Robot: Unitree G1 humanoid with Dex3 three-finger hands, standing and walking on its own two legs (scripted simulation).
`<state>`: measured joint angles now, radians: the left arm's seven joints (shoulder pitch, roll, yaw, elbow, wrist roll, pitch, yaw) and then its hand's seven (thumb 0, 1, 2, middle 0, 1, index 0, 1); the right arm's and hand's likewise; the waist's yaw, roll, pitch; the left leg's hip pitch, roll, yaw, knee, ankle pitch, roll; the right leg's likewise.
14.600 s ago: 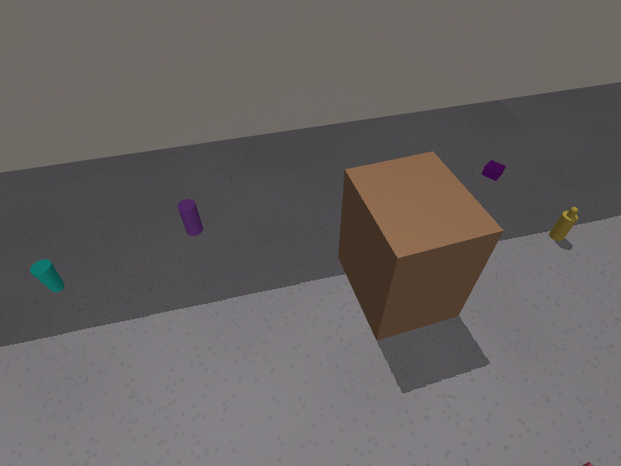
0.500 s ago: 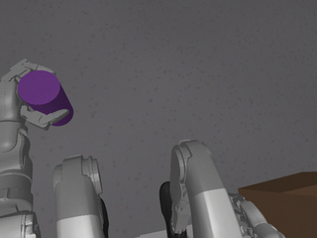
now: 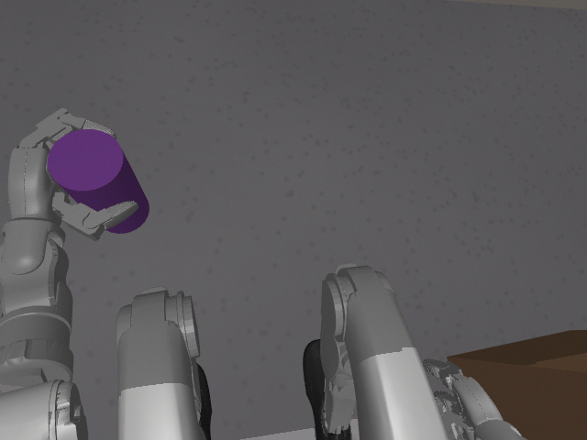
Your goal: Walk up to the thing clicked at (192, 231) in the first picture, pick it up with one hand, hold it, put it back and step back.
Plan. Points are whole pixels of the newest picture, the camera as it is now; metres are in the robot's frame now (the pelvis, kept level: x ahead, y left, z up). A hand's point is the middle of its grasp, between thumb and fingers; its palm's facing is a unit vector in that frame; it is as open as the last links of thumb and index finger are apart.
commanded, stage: settle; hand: left
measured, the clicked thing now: (107, 188) +0.45 +0.21 -0.07
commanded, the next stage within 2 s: lift in 0.06 s
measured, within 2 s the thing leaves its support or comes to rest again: neither
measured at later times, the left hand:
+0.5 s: hand (90, 169) +0.45 +0.21 +0.00, palm faces -0.04 -1.00 -0.07, open 10.5 cm
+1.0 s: hand out of the picture +0.40 +0.21 +0.15, palm faces +0.01 -1.00 -0.07, open 10.5 cm
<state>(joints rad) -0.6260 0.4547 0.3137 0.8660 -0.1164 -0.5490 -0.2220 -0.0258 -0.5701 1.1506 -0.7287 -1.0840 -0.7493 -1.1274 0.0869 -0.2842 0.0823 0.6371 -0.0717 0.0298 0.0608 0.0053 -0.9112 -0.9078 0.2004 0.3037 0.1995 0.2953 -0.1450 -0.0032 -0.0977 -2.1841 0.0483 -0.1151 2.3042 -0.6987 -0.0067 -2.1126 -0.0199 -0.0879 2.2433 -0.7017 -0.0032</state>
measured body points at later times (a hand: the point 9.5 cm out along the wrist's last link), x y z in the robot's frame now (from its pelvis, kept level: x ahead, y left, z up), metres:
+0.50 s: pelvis +0.00 +0.00 +0.02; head +0.20 +0.04 +0.42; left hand +0.44 +0.26 +0.01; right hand +0.12 -0.27 -0.10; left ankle +0.08 +0.13 -0.33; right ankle +0.09 -0.12 -0.33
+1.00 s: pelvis +0.02 +0.00 +0.14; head +0.18 +0.03 +0.56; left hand +0.40 +0.26 +0.16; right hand +0.19 -0.25 +0.02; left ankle +0.08 +0.13 -0.33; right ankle +0.09 -0.12 -0.33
